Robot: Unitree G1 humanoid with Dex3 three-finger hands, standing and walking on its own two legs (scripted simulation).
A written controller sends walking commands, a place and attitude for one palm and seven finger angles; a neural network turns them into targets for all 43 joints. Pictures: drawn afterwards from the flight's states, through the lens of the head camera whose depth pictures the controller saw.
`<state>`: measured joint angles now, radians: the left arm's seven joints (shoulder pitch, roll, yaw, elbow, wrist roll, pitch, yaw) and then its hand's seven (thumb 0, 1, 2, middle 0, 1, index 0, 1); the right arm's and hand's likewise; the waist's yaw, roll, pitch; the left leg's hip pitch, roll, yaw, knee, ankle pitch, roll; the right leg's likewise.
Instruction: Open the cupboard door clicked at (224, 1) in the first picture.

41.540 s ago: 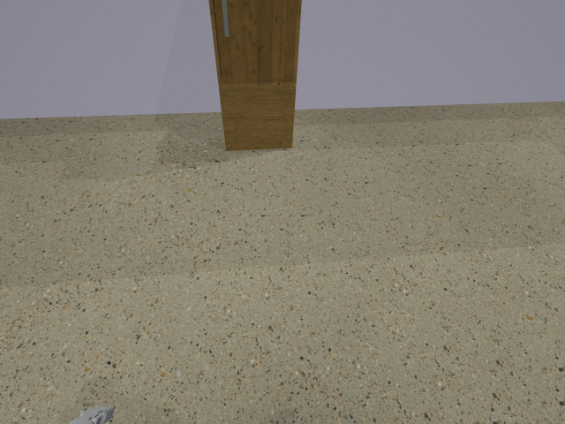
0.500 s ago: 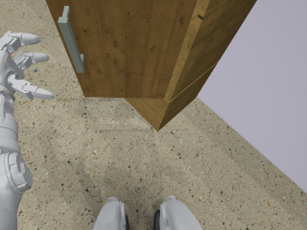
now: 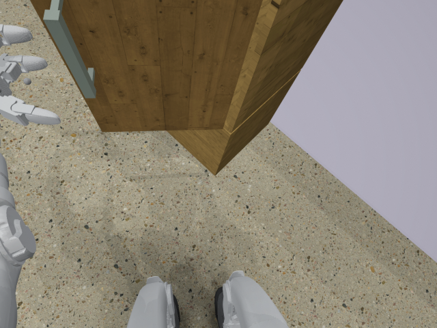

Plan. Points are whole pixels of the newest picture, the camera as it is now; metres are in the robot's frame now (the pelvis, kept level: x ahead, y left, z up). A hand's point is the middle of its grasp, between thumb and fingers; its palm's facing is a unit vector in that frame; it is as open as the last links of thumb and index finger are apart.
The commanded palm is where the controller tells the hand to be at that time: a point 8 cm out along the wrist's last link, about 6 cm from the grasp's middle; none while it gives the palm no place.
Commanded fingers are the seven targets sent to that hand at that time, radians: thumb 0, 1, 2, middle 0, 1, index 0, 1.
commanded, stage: move the hooked fingers beside the handle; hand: left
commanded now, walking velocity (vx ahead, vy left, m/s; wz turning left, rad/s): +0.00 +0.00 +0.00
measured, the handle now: (76, 52) +0.57 +0.20 +0.06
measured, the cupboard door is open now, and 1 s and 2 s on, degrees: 49 49 49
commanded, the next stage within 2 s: slide the fingers in behind the handle in 0.50 s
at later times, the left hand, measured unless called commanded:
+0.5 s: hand (22, 82) +0.51 +0.27 +0.07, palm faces +0.03 -1.00 -0.03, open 13.9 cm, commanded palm +0.49 +0.30 +0.06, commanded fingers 0.00 -0.50 0.30 -0.30 -1.20 -0.30 -1.20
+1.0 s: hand (37, 87) +0.50 +0.25 +0.06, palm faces +0.01 -1.00 -0.02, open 13.9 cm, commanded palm +0.48 +0.27 +0.06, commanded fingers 0.00 -0.50 0.30 -0.30 -1.20 -0.30 -1.20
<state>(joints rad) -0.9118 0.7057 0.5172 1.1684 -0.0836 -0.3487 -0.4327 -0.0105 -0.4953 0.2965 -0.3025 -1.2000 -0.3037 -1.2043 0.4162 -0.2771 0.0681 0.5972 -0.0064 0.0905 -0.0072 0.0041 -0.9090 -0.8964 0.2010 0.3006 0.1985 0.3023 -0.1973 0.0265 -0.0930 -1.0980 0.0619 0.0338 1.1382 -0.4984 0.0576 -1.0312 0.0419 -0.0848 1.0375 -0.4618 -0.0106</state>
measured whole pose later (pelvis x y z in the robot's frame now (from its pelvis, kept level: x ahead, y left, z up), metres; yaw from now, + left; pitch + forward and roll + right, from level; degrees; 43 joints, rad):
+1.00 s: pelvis +0.00 +0.00 +0.00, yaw +1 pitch +24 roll -5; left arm -0.89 0.62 0.44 1.15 -0.10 -0.38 -0.38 -0.01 -0.50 0.30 -0.30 -1.20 -0.30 -1.20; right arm 0.39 -0.27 0.06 0.61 -0.01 0.09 0.00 0.00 -0.91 -0.90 0.20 0.30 0.20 0.30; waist -0.18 0.03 -0.10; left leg -1.07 0.05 0.02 1.14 -0.50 0.06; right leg -1.00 0.04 -0.09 1.03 -0.46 -0.01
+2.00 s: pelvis +0.00 -0.01 +0.00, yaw +3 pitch +24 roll -4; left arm -0.89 0.48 0.31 1.16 -0.12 -0.44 -0.22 -0.01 -0.50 0.30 -0.24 -1.19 -0.23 -1.20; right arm 0.37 -0.26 0.03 0.66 -0.01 0.05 0.02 0.00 -0.91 -0.90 0.20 0.30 0.20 0.30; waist -0.15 0.03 -0.12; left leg -1.05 0.04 0.00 1.13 -0.50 0.04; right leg -0.97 0.02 -0.11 1.05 -0.49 -0.03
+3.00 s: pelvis +0.01 +0.00 +0.00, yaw +1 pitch +25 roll -4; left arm -0.88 0.45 0.36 1.13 -0.07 -0.43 -0.18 0.02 0.77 0.83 -0.38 -1.34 -0.38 -1.34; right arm 0.39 -0.25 0.04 0.62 -0.02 0.08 0.03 0.00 -0.91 -0.90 0.20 0.30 0.20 0.30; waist -0.18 0.04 -0.12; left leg -1.05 0.05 0.04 1.13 -0.51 0.05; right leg -1.00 0.03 -0.07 1.05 -0.49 -0.02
